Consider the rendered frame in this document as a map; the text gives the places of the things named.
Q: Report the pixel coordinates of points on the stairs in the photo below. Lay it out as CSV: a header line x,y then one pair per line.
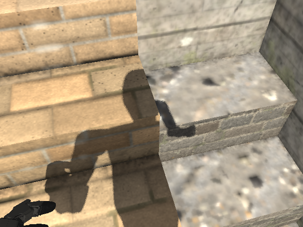
x,y
79,125

